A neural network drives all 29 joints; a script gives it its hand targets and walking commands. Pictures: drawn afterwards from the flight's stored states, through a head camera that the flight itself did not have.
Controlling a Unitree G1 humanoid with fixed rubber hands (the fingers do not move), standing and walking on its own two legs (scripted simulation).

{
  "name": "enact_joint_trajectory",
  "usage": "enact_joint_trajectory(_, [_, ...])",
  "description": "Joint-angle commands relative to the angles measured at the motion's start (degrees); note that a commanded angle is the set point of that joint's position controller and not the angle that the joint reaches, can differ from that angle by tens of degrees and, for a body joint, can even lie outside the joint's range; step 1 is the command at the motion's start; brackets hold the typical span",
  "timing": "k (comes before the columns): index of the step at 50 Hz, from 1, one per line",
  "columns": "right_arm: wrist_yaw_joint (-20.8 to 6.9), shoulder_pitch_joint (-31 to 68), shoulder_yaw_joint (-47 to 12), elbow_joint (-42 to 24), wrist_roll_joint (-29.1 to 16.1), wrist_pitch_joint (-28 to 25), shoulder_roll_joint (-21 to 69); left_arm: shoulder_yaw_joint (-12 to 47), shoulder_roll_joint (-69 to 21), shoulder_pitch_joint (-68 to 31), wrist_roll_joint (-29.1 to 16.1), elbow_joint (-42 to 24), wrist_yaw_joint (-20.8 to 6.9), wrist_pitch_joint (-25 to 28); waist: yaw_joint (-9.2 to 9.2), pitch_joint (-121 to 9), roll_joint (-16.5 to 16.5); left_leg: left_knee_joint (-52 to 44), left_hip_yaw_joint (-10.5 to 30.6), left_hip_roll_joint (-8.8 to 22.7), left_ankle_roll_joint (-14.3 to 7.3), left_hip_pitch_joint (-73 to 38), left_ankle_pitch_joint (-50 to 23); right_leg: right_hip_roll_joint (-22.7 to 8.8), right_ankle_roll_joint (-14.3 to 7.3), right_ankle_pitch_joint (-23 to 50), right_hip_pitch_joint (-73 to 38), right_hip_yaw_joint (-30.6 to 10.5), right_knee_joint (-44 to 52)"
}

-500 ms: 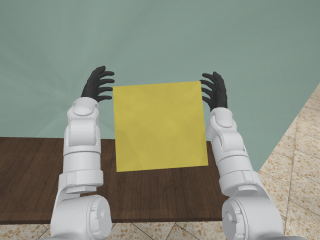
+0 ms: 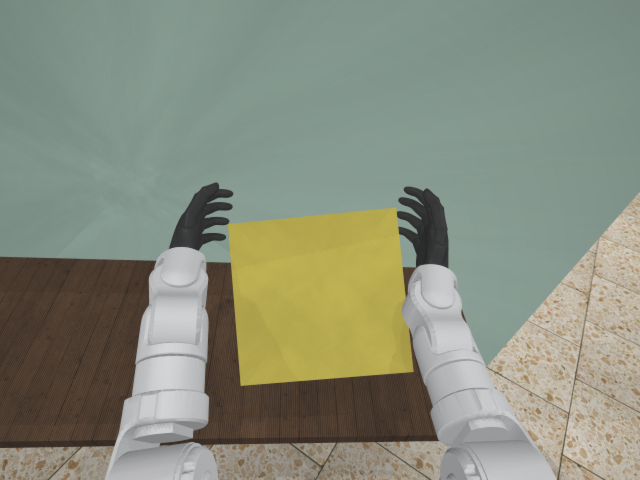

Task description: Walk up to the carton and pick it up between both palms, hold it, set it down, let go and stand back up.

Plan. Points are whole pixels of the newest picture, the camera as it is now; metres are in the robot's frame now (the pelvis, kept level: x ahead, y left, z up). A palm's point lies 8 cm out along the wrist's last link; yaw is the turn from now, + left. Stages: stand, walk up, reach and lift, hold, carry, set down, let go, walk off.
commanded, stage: set down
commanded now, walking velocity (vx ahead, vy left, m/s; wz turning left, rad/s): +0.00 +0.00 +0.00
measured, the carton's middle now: (321, 291) +0.37 -0.03 +0.03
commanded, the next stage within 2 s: none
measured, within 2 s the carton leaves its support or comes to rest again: neither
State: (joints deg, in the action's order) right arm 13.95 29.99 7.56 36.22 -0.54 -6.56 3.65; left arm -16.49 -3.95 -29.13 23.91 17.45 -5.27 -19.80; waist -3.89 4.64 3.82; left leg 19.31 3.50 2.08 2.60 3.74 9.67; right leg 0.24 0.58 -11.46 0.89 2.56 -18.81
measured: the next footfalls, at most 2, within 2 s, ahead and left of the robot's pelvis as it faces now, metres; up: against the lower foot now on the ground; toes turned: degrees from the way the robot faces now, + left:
none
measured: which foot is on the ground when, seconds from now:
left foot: down 0.00-1.00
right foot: down 0.00-1.00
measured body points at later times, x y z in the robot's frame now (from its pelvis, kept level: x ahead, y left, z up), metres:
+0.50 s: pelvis +0.00 +0.00 +0.00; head +0.00 +0.04 +0.45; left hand +0.40 +0.13 +0.10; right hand +0.36 -0.18 +0.10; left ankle +0.02 +0.15 -0.75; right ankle -0.01 -0.11 -0.75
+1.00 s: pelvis +0.01 +0.00 +0.00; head +0.03 +0.04 +0.45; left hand +0.40 +0.13 +0.06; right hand +0.35 -0.17 +0.06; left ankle +0.02 +0.15 -0.75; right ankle -0.01 -0.11 -0.75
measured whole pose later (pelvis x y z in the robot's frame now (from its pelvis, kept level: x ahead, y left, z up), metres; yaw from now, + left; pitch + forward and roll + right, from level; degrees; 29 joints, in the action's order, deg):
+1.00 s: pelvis +0.01 +0.00 +0.00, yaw +0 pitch -5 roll +0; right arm 14.1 26.2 16.3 47.0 6.9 -19.5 7.2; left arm -19.7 -4.1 -30.0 23.9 32.8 -6.5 -3.7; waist -3.9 6.8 5.7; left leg 19.3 3.4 1.7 2.3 4.0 10.5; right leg -0.2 0.6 -12.4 0.8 2.6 -18.2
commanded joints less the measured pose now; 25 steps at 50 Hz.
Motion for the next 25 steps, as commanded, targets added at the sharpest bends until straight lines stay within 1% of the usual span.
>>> enact_joint_trajectory(1, [-8.9,29.9,-23.3,-14.4,1.8,-4.2,24.3,26.1,-29.2,-29.1,-7.9,-8.6,-6.8,5.2,-2.15,-25.9,-3.6,-1.4,-6.7,-4.5,-1.1,-11.4,-18.5,0.7,4.4,31.2,-12.9,3.5,2.5])
enact_joint_trajectory(2, [-9.0,30.1,-22.2,-12.7,2.3,-4.0,24.2,25.0,-29.0,-29.8,-7.4,-7.0,-7.0,5.4,-2.04,-24.3,-3.2,-2.0,-6.9,-4.5,-1.3,-11.2,-16.1,0.7,4.3,28.2,-11.8,3.6,3.1])
enact_joint_trajectory(3, [-9.1,29.4,-20.0,-10.2,3.5,-3.6,23.5,23.5,-28.3,-29.9,-6.5,-4.5,-7.4,5.4,-2.51,-22.3,-2.9,-2.8,-7.0,-4.3,-1.5,-10.6,-13.7,0.7,4.1,24.7,-10.6,3.7,3.7])
enact_joint_trajectory(4, [-9.4,29.1,-17.9,-8.0,4.8,-3.3,22.8,21.8,-27.2,-30.7,-5.3,-2.7,-7.8,5.3,-2.58,-19.0,-3.2,-3.7,-7.3,-4.2,-2.0,-9.9,-10.2,0.3,4.1,20.7,-9.2,3.7,4.4])
enact_joint_trajectory(5, [-9.6,29.2,-16.3,-7.3,5.6,-3.0,22.8,20.2,-26.6,-31.0,-4.7,-0.8,-8.1,5.4,-2.32,-17.7,-2.6,-4.6,-7.8,-4.0,-2.3,-9.7,-7.5,0.4,4.0,16.5,-7.9,4.0,4.9])
enact_joint_trajectory(6, [-9.8,29.7,-15.1,-6.8,6.3,-3.0,22.8,19.4,-26.0,-31.7,-4.3,0.9,-8.4,5.5,-2.29,-16.8,-2.5,-5.2,-8.0,-3.9,-2.6,-9.3,-5.2,0.2,3.8,14.2,-7.1,3.8,5.3])
enact_joint_trajectory(8, [-10.3,30.6,-12.8,-5.9,7.9,-3.0,22.2,17.5,-25.6,-32.2,-3.5,3.4,-8.7,5.8,-2.19,-15.8,-2.4,-6.5,-8.4,-3.6,-3.1,-8.2,-1.5,0.1,3.5,9.4,-5.8,4.0,6.0])
enact_joint_trajectory(9, [-10.6,30.9,-11.2,-4.8,8.6,-3.0,22.2,16.5,-25.7,-33.3,-3.0,4.6,-8.7,6.1,-2.23,-14.7,-2.9,-6.8,-8.8,-3.7,-3.2,-7.4,0.9,0.2,3.2,5.6,-4.8,3.9,6.4])
enact_joint_trajectory(10, [-10.9,30.8,-10.4,-4.6,9.5,-2.7,22.7,15.8,-24.7,-33.4,-3.0,6.1,-8.9,6.2,-2.22,-13.1,-1.9,-7.5,-9.0,-3.6,-3.7,-6.6,2.7,0.0,3.1,4.1,-4.6,4.0,6.4])
enact_joint_trajectory(12, [-11.7,30.6,-8.5,-3.5,10.9,-2.8,23.3,14.4,-25.0,-34.6,-2.3,7.4,-8.8,6.9,-1.75,-12.9,-2.5,-8.0,-9.6,-3.6,-4.1,-5.2,5.0,0.0,2.7,0.1,-3.5,3.9,6.5])
enact_joint_trajectory(14, [-12.1,31.1,-8.5,-3.3,11.4,-3.3,24.2,13.1,-24.6,-34.0,-1.9,8.8,-8.5,7.8,-0.66,-13.2,-2.1,-8.2,-9.7,-3.5,-4.2,-4.7,4.3,0.0,2.8,1.0,-3.5,4.0,6.3])
enact_joint_trajectory(15, [-12.3,31.9,-8.4,-3.6,11.7,-3.7,24.8,13.1,-25.0,-34.1,-2.4,9.8,-8.4,8.3,-0.67,-14.7,-2.0,-7.7,-9.7,-3.5,-4.4,-4.5,4.1,0.0,3.0,1.9,-3.4,3.6,6.1])
enact_joint_trajectory(17, [-12.6,30.9,-8.2,-2.2,12.1,-4.1,25.4,12.4,-24.6,-33.9,-1.9,11.0,-8.0,9.3,-0.21,-15.1,-3.2,-7.5,-9.6,-3.9,-4.4,-3.8,3.5,-0.3,3.2,3.9,-3.9,3.2,5.9])
enact_joint_trajectory(18, [-12.6,31.0,-8.6,-2.5,12.1,-4.7,25.3,12.5,-24.8,-33.3,-1.8,11.0,-7.8,9.8,-0.37,-15.4,-2.9,-7.3,-9.6,-3.7,-4.1,-4.2,2.2,0.1,3.3,6.1,-4.4,3.4,5.2])
enact_joint_trajectory(19, [-12.7,30.5,-8.5,-1.4,12.2,-5.2,25.8,13.1,-25.4,-33.5,-1.9,10.9,-7.5,10.5,-0.52,-16.3,-3.7,-6.9,-9.5,-3.7,-3.7,-4.1,0.8,0.0,3.4,8.0,-4.5,3.2,4.9])
enact_joint_trajectory(20, [-12.6,29.6,-8.5,-0.9,12.5,-5.3,26.1,12.5,-25.4,-32.2,-1.7,12.2,-7.6,10.8,-0.38,-15.7,-3.2,-6.8,-9.7,-3.9,-3.7,-4.1,0.4,0.2,3.6,9.2,-4.8,3.1,4.9])
enact_joint_trajectory(21, [-12.6,29.1,-9.6,-1.1,12.2,-6.0,26.8,13.6,-25.8,-33.2,-2.4,10.6,-7.2,11.8,-0.36,-18.0,-3.2,-6.3,-9.6,-3.9,-3.4,-4.5,-1.5,0.3,3.6,11.7,-5.6,3.1,4.6])
enact_joint_trajectory(23, [-12.1,28.1,-9.8,-0.5,12.6,-7.0,27.1,14.3,-26.1,-30.5,-2.6,12.5,-7.2,12.6,-0.81,-18.5,-3.4,-5.3,-9.2,-4.0,-3.0,-4.5,-4.4,0.2,3.7,17.2,-6.9,2.8,3.9])
enact_joint_trajectory(24, [-11.8,27.1,-10.4,-0.3,12.3,-7.5,27.2,14.5,-26.6,-29.2,-2.9,13.0,-7.4,13.0,-0.99,-19.7,-2.8,-4.8,-9.1,-4.2,-3.0,-4.7,-5.8,0.2,4.0,20.2,-7.2,2.7,3.7])
enact_joint_trajectory(25, [-11.5,26.5,-11.0,0.5,12.5,-7.9,27.6,14.7,-26.5,-28.7,-2.5,12.7,-7.4,13.6,-0.77,-20.1,-2.8,-4.5,-9.1,-4.3,-2.8,-4.1,-7.1,0.2,4.1,22.7,-8.5,2.5,3.3])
